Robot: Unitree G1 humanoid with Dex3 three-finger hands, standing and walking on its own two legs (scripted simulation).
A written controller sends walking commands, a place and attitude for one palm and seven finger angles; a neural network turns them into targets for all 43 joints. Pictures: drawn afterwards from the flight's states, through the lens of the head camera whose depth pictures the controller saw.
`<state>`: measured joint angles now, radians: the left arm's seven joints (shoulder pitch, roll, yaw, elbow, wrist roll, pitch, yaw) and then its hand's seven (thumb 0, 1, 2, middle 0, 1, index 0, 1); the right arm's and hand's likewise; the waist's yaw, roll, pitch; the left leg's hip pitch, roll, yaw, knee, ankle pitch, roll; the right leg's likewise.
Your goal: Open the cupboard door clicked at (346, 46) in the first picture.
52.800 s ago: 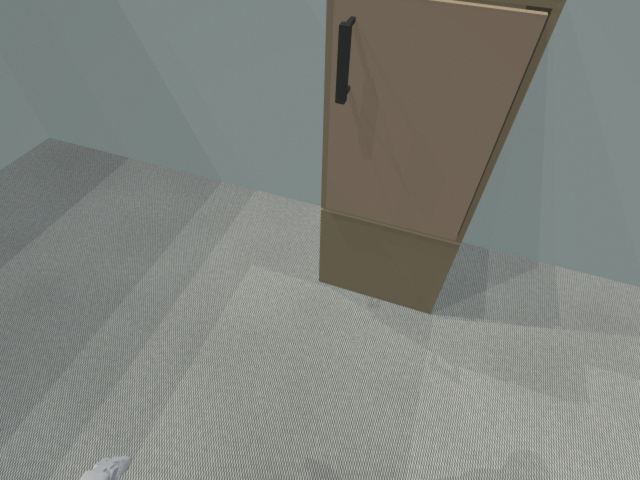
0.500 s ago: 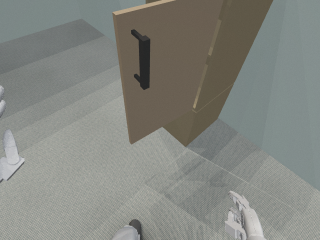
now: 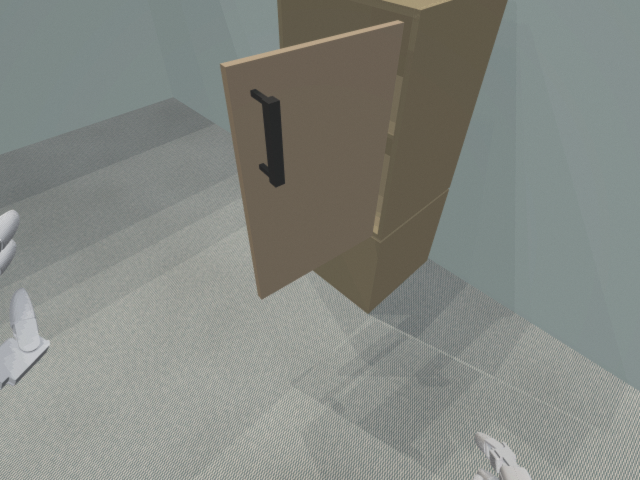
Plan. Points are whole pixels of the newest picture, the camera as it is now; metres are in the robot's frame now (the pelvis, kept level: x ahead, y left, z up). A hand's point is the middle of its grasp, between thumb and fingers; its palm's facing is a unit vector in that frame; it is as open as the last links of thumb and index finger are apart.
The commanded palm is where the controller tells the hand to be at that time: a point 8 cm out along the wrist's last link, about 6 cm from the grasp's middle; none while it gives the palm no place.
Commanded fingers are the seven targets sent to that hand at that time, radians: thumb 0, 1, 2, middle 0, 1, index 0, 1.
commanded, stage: stop stepping back and stand still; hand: left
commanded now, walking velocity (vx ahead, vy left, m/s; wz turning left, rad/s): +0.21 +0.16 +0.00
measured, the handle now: (267, 139) +0.63 +0.13 +0.12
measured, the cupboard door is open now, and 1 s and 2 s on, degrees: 83 83 83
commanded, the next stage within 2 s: let the arm hang, fingers relaxed in 0.20 s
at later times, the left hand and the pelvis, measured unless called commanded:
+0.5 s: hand (147, 468) +0.17 +0.24 -0.10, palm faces +0.09 -0.94 -0.34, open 7.4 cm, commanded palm none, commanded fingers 0.00 0.90 0.90 -0.20 -0.30 -0.20 -0.30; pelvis +0.00 +0.02 -0.01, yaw +5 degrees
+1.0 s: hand out of the picture -0.02 +0.22 -0.17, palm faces +0.14 -0.97 -0.20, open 7.3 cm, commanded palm none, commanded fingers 0.00 0.90 0.90 -0.20 -0.30 -0.20 -0.30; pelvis -0.01 +0.05 +0.01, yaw +6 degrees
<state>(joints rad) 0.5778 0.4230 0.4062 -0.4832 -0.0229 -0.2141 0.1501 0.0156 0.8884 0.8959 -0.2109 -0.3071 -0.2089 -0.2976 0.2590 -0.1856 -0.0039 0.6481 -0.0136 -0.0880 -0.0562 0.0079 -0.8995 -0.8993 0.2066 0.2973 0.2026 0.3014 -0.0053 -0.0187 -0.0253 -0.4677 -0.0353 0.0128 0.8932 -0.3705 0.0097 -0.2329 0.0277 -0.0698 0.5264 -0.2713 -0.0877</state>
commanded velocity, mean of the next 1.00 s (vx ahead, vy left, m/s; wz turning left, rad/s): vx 0.02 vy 0.02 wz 0.00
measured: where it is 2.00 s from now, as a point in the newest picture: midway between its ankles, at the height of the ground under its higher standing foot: outside the picture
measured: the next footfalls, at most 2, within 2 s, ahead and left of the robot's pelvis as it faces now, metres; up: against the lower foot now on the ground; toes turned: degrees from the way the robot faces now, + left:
left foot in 0.32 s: +0.01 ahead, +0.13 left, +0.00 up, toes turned +8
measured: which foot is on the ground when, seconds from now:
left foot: up 0.00-0.30, down 0.32-1.00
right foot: down 0.00-1.00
